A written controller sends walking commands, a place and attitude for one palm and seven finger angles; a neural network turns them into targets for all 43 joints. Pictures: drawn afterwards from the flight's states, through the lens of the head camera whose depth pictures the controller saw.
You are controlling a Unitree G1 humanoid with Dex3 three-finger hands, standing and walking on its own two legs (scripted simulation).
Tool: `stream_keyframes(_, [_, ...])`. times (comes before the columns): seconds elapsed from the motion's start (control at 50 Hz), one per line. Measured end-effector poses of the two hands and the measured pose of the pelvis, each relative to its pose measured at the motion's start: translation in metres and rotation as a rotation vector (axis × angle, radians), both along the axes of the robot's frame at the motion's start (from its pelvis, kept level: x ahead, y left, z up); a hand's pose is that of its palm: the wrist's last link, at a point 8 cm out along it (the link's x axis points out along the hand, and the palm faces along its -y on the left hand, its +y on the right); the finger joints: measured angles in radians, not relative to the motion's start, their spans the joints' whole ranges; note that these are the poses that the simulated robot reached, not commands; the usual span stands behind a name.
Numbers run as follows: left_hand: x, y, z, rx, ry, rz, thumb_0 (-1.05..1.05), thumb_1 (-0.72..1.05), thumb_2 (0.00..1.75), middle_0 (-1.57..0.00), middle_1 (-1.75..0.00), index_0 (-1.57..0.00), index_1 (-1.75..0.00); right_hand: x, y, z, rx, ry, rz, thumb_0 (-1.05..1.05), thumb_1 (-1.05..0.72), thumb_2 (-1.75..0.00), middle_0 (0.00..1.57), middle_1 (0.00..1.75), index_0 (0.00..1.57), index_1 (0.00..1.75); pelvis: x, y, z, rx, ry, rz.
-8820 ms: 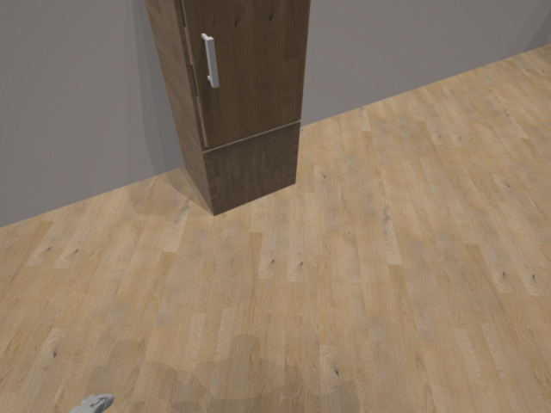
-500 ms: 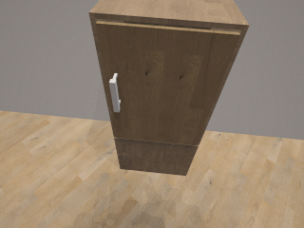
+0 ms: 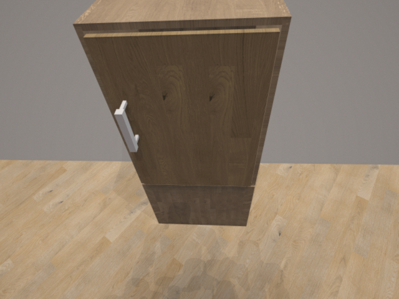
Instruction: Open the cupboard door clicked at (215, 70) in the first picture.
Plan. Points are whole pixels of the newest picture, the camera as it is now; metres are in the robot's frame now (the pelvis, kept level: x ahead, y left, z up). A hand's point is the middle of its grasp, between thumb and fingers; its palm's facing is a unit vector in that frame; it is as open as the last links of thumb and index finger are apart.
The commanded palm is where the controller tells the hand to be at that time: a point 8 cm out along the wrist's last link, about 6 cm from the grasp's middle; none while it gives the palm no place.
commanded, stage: come to a stop and stand still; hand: left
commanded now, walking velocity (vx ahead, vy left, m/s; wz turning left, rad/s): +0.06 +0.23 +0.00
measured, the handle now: (129, 127) +0.55 +0.25 +0.01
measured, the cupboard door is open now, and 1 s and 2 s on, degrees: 0 0 0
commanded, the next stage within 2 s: look again from close up in 0.70 s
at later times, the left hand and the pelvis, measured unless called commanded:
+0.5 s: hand out of the picture -0.06 +0.22 -0.17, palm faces +0.08 -0.98 -0.20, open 7.4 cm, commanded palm none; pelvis -0.06 +0.03 +0.01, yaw +1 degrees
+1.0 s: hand out of the picture +0.02 +0.19 -0.17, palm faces -0.03 -0.96 -0.27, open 7.3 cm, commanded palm none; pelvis -0.02 +0.00 -0.01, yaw +0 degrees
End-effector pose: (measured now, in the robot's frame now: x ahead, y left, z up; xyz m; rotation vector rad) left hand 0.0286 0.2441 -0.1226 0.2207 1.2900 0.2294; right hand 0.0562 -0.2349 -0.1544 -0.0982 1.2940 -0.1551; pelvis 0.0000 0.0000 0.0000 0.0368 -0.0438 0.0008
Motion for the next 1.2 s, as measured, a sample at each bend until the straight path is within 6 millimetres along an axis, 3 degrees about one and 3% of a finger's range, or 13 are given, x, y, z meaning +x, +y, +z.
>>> stream_keyframes(0.12, [-0.002,-0.019,0.011,-0.017,-0.037,0.006,0.01,0.90,0.90,-0.20,-0.30,-0.20,-0.30,-0.029,-0.012,0.006,0.009,0.053,0.016,0.00,-0.91,-0.90,0.20,0.30,0.19,0.30,-0.011,-0.009,0.010,0.012,0.021,0.010])
stream_keyframes(0.2, [-0.014,-0.018,0.014,-0.014,-0.050,0.028,0.01,0.91,0.90,-0.20,-0.30,-0.20,-0.30,-0.048,-0.015,0.009,0.004,0.092,0.037,0.00,-0.91,-0.90,0.20,0.30,0.19,0.30,-0.022,-0.010,0.013,0.017,0.029,0.019])
stream_keyframes(0.38, [-0.073,0.005,0.004,-0.040,0.037,0.064,0.01,0.90,0.90,-0.20,-0.30,-0.20,-0.30,-0.071,0.005,0.020,-0.020,0.062,0.054,0.00,-0.91,-0.90,0.20,0.30,0.19,0.30,-0.048,0.010,0.014,0.009,0.032,0.011])
stream_keyframes(0.48, [-0.094,0.027,-0.015,-0.085,0.088,0.066,0.01,0.90,0.90,-0.20,-0.30,-0.20,-0.30,-0.106,0.031,0.024,-0.056,0.048,0.015,0.00,-0.91,-0.90,0.20,0.30,0.19,0.30,-0.058,0.032,0.008,-0.046,0.035,0.010])
stream_keyframes(0.6, [-0.091,0.033,-0.013,-0.130,0.074,0.048,0.01,0.91,0.90,-0.20,-0.30,-0.19,-0.29,-0.158,0.061,0.038,-0.043,0.168,-0.017,0.00,-0.91,-0.90,0.20,0.30,0.19,0.30,-0.059,0.041,0.018,-0.059,0.036,0.021])
stream_keyframes(0.76, [-0.067,0.017,-0.017,-0.143,0.116,-0.014,0.01,0.91,0.90,-0.19,-0.30,-0.19,-0.29,-0.181,0.071,0.036,-0.017,0.236,-0.086,0.00,-0.91,-0.90,0.20,0.30,0.20,0.30,-0.048,0.033,0.015,-0.032,0.053,-0.002])
stream_keyframes(0.82, [-0.046,0.010,-0.017,-0.109,0.101,-0.044,0.01,0.93,0.90,-0.20,-0.30,-0.19,-0.29,-0.183,0.066,0.029,0.009,0.263,-0.097,0.00,-0.91,-0.90,0.20,0.30,0.20,0.30,-0.043,0.024,0.011,-0.031,0.059,-0.002])
stream_keyframes(0.88, [-0.028,0.004,-0.023,-0.066,0.049,-0.073,0.01,0.93,0.90,-0.20,-0.30,-0.19,-0.29,-0.175,0.055,0.008,0.039,0.265,-0.088,0.00,-0.91,-0.90,0.20,0.30,0.20,0.30,-0.037,0.015,-0.004,-0.005,0.078,-0.026])
stream_keyframes(1.0, [-0.011,-0.011,-0.012,-0.020,0.021,-0.070,0.01,0.93,0.90,-0.20,-0.30,-0.20,-0.30,-0.128,0.041,-0.014,0.078,0.157,-0.061,0.00,-0.91,-0.90,0.20,0.30,0.19,0.30,-0.024,0.003,-0.008,-0.017,0.048,-0.002])
stream_keyframes(1.1, [-0.009,-0.024,-0.006,-0.006,-0.022,-0.034,0.01,0.93,0.90,-0.20,-0.30,-0.20,-0.30,-0.088,0.026,-0.020,0.077,0.068,-0.006,0.00,-0.91,-0.90,0.20,0.30,0.19,0.30,-0.023,-0.009,-0.008,-0.014,0.026,0.010])
stream_keyframes(1.2, [-0.022,-0.032,-0.002,0.000,-0.024,-0.007,0.00,0.93,0.90,-0.20,-0.30,-0.20,-0.30,-0.075,0.002,-0.019,0.051,0.045,0.019,0.02,-0.93,-0.90,0.20,0.30,0.19,0.30,-0.027,-0.019,-0.006,-0.011,0.015,0.017])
